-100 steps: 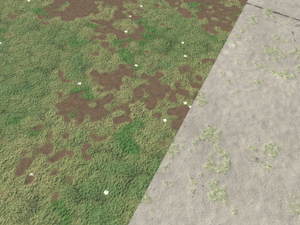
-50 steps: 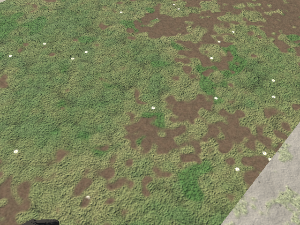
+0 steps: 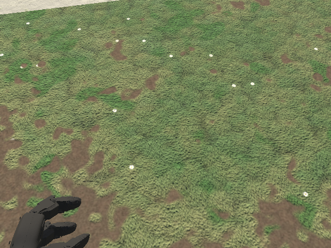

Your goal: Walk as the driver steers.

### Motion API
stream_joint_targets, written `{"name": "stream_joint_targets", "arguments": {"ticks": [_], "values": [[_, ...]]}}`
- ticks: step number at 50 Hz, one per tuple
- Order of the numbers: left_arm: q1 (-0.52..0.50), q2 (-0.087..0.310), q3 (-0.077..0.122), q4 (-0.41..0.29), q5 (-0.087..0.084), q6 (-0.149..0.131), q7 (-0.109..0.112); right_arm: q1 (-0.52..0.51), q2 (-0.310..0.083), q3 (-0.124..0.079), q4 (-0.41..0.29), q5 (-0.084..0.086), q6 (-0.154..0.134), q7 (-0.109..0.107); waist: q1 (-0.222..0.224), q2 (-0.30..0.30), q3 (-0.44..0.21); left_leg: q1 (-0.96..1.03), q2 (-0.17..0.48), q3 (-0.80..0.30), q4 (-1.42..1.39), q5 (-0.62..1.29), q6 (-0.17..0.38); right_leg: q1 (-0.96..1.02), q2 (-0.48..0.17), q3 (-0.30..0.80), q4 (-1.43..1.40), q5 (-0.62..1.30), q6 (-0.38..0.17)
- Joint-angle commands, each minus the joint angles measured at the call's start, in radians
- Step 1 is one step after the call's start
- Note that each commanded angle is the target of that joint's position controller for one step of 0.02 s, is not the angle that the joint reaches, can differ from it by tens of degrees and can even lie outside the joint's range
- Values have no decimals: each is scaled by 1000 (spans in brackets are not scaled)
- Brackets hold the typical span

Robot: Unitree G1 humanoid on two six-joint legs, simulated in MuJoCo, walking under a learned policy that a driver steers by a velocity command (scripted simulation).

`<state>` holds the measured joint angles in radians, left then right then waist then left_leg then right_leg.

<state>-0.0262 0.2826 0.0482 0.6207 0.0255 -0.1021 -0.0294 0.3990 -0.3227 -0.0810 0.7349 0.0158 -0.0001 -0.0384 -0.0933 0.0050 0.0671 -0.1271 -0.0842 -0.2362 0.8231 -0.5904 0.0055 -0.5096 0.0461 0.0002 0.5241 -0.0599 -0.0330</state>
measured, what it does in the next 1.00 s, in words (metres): walks ahead, turning left: left foot, then right foot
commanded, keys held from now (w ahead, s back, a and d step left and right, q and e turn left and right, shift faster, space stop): q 0.40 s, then w+q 0.60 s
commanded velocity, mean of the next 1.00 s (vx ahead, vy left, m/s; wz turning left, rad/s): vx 0.23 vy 0.00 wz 0.60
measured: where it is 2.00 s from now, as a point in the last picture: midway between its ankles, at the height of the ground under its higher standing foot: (90, 238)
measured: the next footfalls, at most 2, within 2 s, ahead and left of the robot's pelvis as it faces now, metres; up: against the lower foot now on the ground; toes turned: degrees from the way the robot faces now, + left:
left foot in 0.40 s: +0.10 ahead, +0.14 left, +0.00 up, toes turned +16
right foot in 0.84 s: +0.32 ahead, -0.02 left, +0.00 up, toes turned +33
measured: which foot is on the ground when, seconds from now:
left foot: up 0.00-0.38, down 0.40-0.84, up 0.86-1.00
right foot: down 0.00-0.40, up 0.42-0.82, down 0.84-1.00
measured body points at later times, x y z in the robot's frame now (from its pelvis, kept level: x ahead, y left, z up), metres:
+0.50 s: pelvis +0.07 +0.03 +0.02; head +0.09 +0.08 +0.47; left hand +0.14 +0.36 -0.10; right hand +0.29 -0.20 -0.04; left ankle +0.07 +0.13 -0.72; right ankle +0.12 -0.11 -0.66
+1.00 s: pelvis +0.24 +0.06 +0.02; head +0.26 +0.06 +0.47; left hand +0.17 +0.35 -0.08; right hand +0.49 -0.11 -0.08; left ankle +0.13 +0.17 -0.63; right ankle +0.29 -0.04 -0.72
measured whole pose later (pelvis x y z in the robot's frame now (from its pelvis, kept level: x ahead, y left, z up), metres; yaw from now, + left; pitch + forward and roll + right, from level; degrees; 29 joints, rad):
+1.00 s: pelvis +0.24 +0.06 +0.02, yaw +35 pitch +1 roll -1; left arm 0.24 0.27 0.06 0.79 0.00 -0.09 -0.02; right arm 0.32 -0.32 -0.07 0.66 0.03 -0.02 -0.01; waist 0.01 0.05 -0.01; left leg -0.50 0.00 -0.11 1.13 -0.35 0.02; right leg -0.19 0.02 -0.04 0.43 -0.26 -0.02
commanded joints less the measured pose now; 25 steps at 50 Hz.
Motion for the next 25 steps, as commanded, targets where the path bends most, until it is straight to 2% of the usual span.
{"name": "stream_joint_targets", "arguments": {"ticks": [1,2,3,5,6,8,11,15,17,18,19,20,21,22,23,24,25], "values": [[209,139,46,-47,-6,31,13,135,-159,-27,-67,21,-2,7,101,-189,-454,-475,38,17,590,-60,-81,783,-477,551,-104,373,-276],[156,93,32,-48,-13,45,22,28,-180,-33,-90,22,13,2,111,-109,-316,-502,69,84,565,15,-96,648,-415,393,-126,301,-235],[120,77,23,-43,-15,55,27,-13,-171,-35,-96,16,29,-5,99,-70,-233,-484,98,104,538,53,-108,522,-363,300,-148,287,-220],[82,103,30,-18,0,59,33,-18,-116,-27,-111,12,51,-9,63,-115,-146,-379,130,143,427,95,-106,315,-305,172,-216,232,-204],[73,106,33,-6,3,56,34,-19,-83,-19,-117,10,54,-11,57,-130,-131,-356,131,165,361,93,-104,281,-299,133,-236,250,-211],[78,132,45,13,0,53,38,-57,-57,-8,-139,-2,52,-10,69,-131,-150,-349,150,179,259,120,-99,303,-336,107,-252,330,-240],[48,162,54,20,-14,70,44,-103,-66,-4,-161,-5,55,7,74,-113,-185,-277,175,193,122,241,-76,302,-361,56,-274,239,-240],[40,190,61,36,-29,89,39,-157,-92,-11,-187,-2,64,31,84,-127,-144,-211,167,234,-21,288,-39,281,-362,0,-277,29,-201],[45,203,64,49,-41,98,36,-165,-97,-17,-195,-4,64,40,74,-113,-135,-170,152,263,-137,306,-11,297,-367,-18,-232,-29,-165],[50,198,62,58,-48,103,36,-150,-99,-22,-190,-6,62,42,61,-102,-135,-117,130,283,-223,349,9,285,-352,-42,-184,-70,-131],[85,170,55,75,-48,108,35,-124,-119,-34,-179,-11,61,37,58,-70,-135,-47,108,273,-288,384,37,246,-321,-73,-108,-132,-82],[137,122,43,91,-33,114,29,-89,-192,-56,-180,-11,58,23,65,111,-116,38,215,86,-432,586,99,134,-231,-165,105,-267,9],[109,91,28,30,4,113,27,-94,-289,-71,-211,-8,53,7,85,344,-100,104,427,-278,-496,572,277,-153,-66,-186,387,-587,100],[22,140,47,12,-13,104,32,-56,-263,-67,-208,-30,26,19,6,219,-141,57,441,-351,-555,336,347,-206,-55,4,540,-583,82],[17,160,56,7,-38,97,28,-73,-227,-55,-194,-25,2,26,31,168,-119,56,400,-309,-591,97,302,-240,-84,50,555,-478,51],[40,172,66,24,-44,90,26,-112,-196,-47,-191,-10,-11,28,56,136,-90,44,369,-275,-606,-27,254,-250,-103,56,535,-387,36],[50,180,71,40,-34,83,26,-137,-169,-34,-191,-3,-15,24,64,144,-78,46,348,-252,-616,-30,230,-254,-109,59,510,-324,39]]}}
